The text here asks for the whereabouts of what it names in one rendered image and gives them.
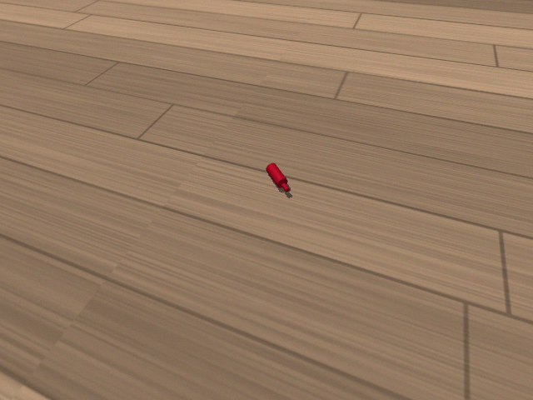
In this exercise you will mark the bottle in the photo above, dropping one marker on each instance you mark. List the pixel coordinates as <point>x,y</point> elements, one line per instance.
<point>277,176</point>

